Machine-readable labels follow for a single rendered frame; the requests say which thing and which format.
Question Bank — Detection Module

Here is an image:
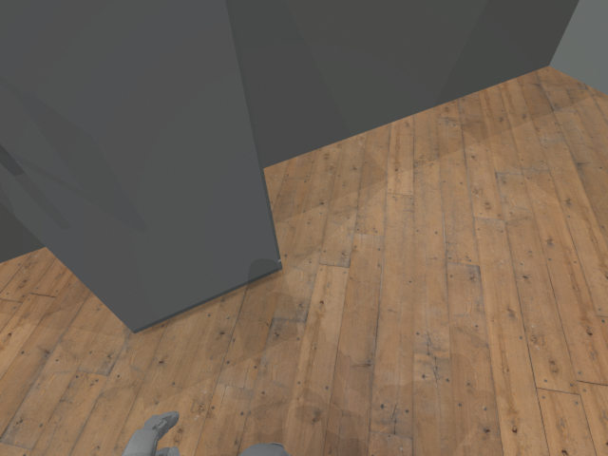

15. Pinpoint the robot left hand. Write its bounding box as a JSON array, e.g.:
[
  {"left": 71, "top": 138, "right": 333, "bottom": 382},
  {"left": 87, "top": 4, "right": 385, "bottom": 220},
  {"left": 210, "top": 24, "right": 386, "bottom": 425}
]
[{"left": 122, "top": 411, "right": 180, "bottom": 456}]

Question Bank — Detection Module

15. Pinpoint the fridge door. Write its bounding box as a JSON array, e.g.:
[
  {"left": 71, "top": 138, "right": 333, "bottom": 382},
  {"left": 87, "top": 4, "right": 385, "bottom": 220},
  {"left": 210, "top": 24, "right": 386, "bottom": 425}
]
[{"left": 0, "top": 0, "right": 279, "bottom": 332}]

